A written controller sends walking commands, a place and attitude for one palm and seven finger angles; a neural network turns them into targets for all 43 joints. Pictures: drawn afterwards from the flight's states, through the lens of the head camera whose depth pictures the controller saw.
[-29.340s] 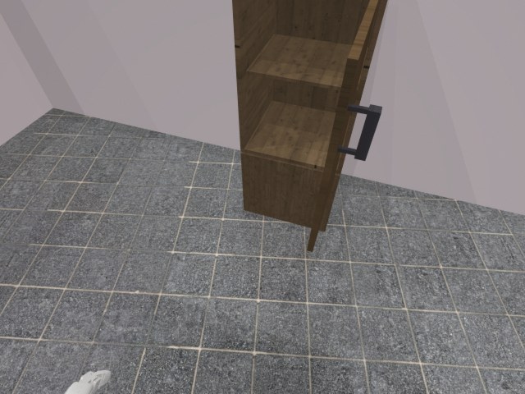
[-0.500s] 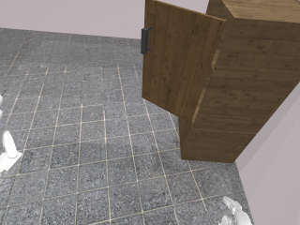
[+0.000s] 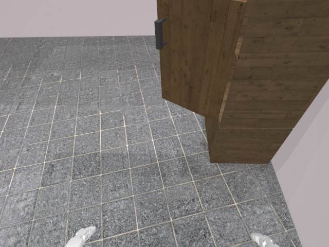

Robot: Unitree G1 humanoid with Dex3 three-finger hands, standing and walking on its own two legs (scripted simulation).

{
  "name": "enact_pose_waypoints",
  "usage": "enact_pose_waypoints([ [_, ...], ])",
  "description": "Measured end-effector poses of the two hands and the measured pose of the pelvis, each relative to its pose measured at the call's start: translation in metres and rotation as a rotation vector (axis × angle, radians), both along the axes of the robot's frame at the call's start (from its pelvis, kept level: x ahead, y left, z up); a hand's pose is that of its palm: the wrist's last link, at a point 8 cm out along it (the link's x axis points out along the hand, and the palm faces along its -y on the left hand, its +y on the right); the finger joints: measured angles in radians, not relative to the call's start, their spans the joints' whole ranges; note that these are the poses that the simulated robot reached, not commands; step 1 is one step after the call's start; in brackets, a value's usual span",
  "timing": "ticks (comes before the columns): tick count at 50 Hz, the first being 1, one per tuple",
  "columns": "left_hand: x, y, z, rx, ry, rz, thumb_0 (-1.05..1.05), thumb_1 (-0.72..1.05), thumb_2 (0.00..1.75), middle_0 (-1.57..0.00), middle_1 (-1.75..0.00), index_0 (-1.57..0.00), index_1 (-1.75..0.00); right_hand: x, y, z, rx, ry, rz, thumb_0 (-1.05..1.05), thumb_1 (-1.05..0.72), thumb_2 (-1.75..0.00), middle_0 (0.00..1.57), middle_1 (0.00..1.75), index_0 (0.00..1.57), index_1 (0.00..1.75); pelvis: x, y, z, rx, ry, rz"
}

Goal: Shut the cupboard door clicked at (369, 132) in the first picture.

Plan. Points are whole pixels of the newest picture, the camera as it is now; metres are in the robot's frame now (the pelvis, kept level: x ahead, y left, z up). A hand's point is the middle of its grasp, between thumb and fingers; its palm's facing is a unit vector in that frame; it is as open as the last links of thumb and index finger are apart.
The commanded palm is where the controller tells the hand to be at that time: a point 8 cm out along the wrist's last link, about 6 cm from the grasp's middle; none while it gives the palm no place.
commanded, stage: let the arm hang, fingers relaxed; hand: left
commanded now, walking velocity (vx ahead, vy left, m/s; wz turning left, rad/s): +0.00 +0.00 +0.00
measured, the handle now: (161, 33) +0.95 +0.05 +0.07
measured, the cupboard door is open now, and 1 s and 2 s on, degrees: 57 57 57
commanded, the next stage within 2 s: look to check the result in 0.86 s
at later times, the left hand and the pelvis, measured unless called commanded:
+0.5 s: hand out of the picture -0.02 +0.21 -0.16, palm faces +0.01 -0.96 -0.27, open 7.4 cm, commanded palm none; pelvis -0.01 +0.00 +0.01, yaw +0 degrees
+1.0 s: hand out of the picture +0.04 +0.21 -0.16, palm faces -0.02 -0.97 -0.24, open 7.4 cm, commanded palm none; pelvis +0.01 +0.00 +0.02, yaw +0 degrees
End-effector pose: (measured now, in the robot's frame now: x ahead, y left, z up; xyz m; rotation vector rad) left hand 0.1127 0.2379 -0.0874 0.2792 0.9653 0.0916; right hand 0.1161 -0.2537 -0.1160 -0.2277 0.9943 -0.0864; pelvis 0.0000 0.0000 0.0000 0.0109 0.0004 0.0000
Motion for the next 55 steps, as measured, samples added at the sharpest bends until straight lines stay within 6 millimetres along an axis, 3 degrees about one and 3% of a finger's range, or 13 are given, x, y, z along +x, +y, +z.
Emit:
enact_pose_waypoints([
  [3,-0.047,-0.027,-0.036,-0.099,0.161,0.062,0.01,0.93,0.90,-0.20,-0.30,-0.20,-0.30,-0.040,-0.002,0.000,-0.025,0.129,-0.021,0.01,-0.90,-0.90,0.20,0.30,0.20,0.30,-0.004,-0.006,0.002,0.000,-0.009,0.007],
  [9,-0.101,-0.014,-0.050,-0.084,0.305,0.138,-0.02,0.99,0.90,-0.21,-0.30,-0.21,-0.30,-0.110,-0.004,-0.001,-0.042,0.348,-0.071,0.01,-0.90,-0.90,0.20,0.30,0.20,0.30,-0.009,-0.013,0.008,-0.018,-0.018,0.021],
  [14,-0.134,0.000,-0.043,-0.044,0.401,0.162,0.00,0.95,0.90,-0.20,-0.30,-0.21,-0.30,-0.139,0.001,-0.008,-0.018,0.409,-0.119,0.01,-0.90,-0.90,0.20,0.30,0.20,0.30,-0.010,-0.009,0.010,-0.023,-0.027,0.013],
  [18,-0.145,0.011,-0.037,-0.011,0.435,0.174,0.00,0.93,0.90,-0.20,-0.30,-0.20,-0.30,-0.148,0.008,-0.014,0.007,0.418,-0.137,0.01,-0.91,-0.90,0.20,0.30,0.20,0.30,-0.012,-0.005,0.011,-0.021,-0.029,0.004],
  [23,-0.140,0.018,-0.034,0.008,0.425,0.176,0.01,0.91,0.90,-0.20,-0.30,-0.20,-0.30,-0.148,0.016,-0.018,0.029,0.409,-0.144,0.01,-0.91,-0.90,0.20,0.30,0.20,0.30,-0.012,-0.002,0.012,-0.018,-0.031,-0.004],
  [30,-0.115,0.015,-0.035,-0.007,0.374,0.151,0.01,0.91,0.90,-0.20,-0.30,-0.20,-0.29,-0.135,0.020,-0.017,0.032,0.377,-0.148,0.01,-0.91,-0.90,0.20,0.30,0.20,0.30,-0.010,0.001,0.013,-0.014,-0.028,-0.010],
  [42,-0.083,0.006,-0.039,-0.046,0.336,0.120,0.01,0.90,0.90,-0.20,-0.30,-0.20,-0.30,-0.104,0.009,-0.007,-0.011,0.330,-0.142,0.01,-0.90,-0.90,0.20,0.30,0.20,0.30,0.002,0.003,0.015,-0.012,-0.024,-0.011],
  [55,-0.068,0.026,-0.030,0.006,0.338,0.130,0.01,0.90,0.90,-0.20,-0.30,-0.20,-0.30,-0.068,-0.005,-0.002,-0.039,0.294,-0.115,0.01,-0.90,-0.90,0.20,0.30,0.20,0.30,0.015,0.002,0.018,-0.012,-0.026,-0.005],
])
